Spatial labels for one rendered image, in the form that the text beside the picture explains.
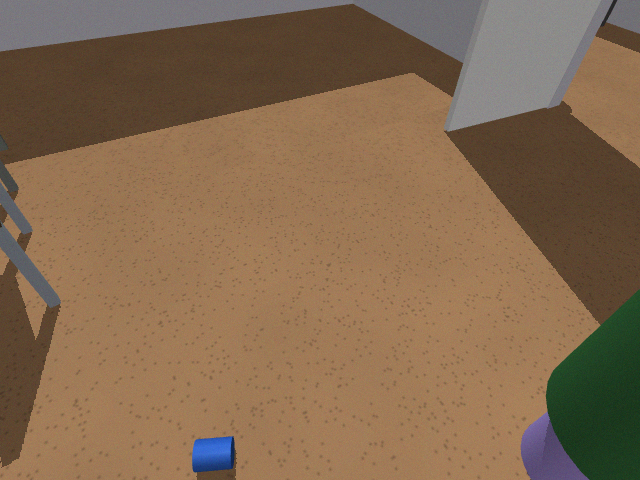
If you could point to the potted plant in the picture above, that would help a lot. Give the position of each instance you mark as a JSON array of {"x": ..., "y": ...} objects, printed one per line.
[{"x": 591, "y": 430}]

